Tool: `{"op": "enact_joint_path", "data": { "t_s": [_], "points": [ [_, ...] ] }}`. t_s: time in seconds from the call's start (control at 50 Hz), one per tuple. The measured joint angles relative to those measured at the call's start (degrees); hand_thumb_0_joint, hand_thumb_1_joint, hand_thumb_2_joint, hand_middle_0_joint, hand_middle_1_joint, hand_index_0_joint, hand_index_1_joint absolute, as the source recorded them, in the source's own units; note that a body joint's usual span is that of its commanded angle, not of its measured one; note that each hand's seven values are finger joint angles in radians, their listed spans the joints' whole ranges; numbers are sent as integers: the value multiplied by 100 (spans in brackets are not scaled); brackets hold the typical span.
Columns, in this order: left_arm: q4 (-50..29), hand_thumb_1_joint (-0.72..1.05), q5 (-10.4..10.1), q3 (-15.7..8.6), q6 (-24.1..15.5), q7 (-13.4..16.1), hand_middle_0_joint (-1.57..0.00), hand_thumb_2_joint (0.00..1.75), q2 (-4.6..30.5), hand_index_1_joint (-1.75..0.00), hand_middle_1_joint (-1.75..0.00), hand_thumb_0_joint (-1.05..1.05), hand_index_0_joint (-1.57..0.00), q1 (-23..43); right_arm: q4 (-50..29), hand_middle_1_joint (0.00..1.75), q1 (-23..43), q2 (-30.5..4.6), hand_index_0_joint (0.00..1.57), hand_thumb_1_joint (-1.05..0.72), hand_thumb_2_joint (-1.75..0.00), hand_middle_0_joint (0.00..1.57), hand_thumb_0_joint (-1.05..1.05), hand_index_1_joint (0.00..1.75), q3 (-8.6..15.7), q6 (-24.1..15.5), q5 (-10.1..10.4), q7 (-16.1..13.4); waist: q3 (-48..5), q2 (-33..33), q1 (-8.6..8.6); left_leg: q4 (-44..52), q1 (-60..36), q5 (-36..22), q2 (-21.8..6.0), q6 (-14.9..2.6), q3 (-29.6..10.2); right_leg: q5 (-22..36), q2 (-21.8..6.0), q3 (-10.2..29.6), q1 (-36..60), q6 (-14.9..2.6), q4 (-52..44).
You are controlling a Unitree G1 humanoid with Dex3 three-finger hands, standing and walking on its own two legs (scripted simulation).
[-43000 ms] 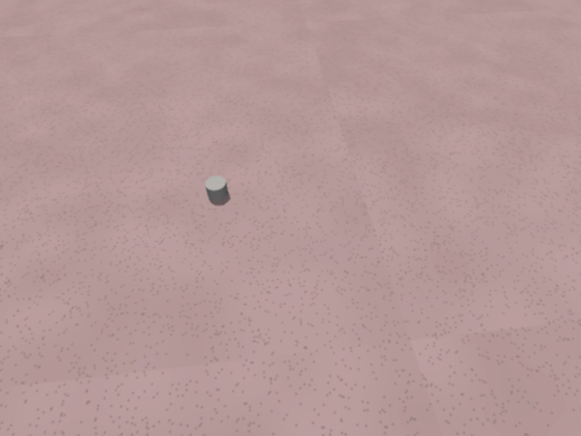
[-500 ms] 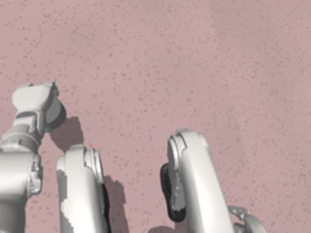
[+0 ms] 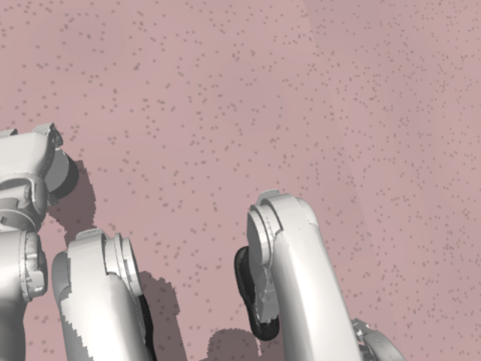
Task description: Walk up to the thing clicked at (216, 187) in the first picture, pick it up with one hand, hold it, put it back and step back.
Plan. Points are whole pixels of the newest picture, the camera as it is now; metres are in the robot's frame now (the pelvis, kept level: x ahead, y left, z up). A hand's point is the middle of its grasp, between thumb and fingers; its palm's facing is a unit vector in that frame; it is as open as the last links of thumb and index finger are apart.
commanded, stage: rest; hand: left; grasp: from above
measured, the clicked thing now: (44, 171) +0.44 +0.26 -0.24
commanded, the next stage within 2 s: open in 0.74 s
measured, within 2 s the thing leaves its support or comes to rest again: neither
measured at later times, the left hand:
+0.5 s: hand (47, 176) +0.43 +0.25 -0.24, palm faces -0.45 -0.12 -0.88, open 11.8 cm
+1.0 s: hand (46, 176) +0.44 +0.26 -0.24, palm faces -0.45 -0.12 -0.88, open 11.8 cm
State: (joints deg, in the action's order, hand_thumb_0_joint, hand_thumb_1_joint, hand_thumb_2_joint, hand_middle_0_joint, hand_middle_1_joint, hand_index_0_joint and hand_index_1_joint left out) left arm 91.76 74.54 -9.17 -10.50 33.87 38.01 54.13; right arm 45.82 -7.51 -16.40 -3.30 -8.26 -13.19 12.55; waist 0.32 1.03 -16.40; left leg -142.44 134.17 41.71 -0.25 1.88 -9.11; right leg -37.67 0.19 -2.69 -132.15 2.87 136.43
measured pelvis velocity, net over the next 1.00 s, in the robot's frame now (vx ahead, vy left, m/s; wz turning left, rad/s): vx -0.01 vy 0.01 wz -0.08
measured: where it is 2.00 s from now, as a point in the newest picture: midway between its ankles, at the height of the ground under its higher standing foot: (203, 331)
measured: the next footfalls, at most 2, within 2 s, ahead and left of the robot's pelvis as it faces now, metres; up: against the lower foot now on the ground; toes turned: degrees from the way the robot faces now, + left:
none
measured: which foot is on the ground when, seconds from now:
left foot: down 0.00-1.00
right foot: down 0.00-1.00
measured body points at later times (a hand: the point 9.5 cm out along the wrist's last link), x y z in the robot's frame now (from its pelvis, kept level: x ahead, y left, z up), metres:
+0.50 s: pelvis +0.00 +0.00 -0.02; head +0.26 +0.08 +0.34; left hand +0.45 +0.26 -0.19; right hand +0.01 -0.27 -0.10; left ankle +0.06 +0.13 -0.28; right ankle +0.10 -0.13 -0.28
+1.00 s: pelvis -0.01 +0.01 -0.02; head +0.25 +0.10 +0.34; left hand +0.46 +0.26 -0.19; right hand +0.02 -0.25 -0.09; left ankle +0.06 +0.13 -0.28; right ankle +0.10 -0.13 -0.28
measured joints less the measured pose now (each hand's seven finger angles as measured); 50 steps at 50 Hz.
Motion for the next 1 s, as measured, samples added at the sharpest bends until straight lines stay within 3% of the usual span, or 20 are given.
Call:
{"op": "enact_joint_path", "data": {
  "t_s": [0.34, 0.42, 0.56, 1.0],
  "points": [
    [540, -27, 169, -250, -279, 290, -43, 77, 545, -83, -85, -1, -48, 52, 36, 30, 5, -154, 20, -90, -89, 20, 0, 30, -225, -262, -283, 291, 346, 160, -226, -398, 98, 58, 28, 26, -233, 28, 56, -161, -30, 50, 235],
    [629, -27, 216, -156, -277, 412, -43, 77, 595, -83, -85, -1, -48, 63, 63, 30, 6, -160, 20, -90, -89, 20, 0, 30, -290, -307, -343, 371, 375, 220, -270, -458, 92, 89, 19, 17, -264, 23, 75, -182, -16, 65, 261],
    [936, -28, 258, -246, -238, 623, -44, 77, 726, -83, -85, 0, -49, 149, 62, 30, 79, -181, 20, -90, -89, 20, 0, 30, -406, -442, -408, 481, 420, 221, -355, -531, 78, 108, 14, -18, -316, 25, 99, -224, 43, 96, 265],
    [1436, -28, 235, 79, -267, 778, -41, 79, 1023, -86, -88, 0, -45, 419, -67, 30, 193, -257, 20, -90, -89, 20, 0, 30, -798, -766, -494, 678, 573, 336, -466, -550, 18, 23, 11, -88, -436, 136, 140, -341, 220, 124, 134]
  ]
}}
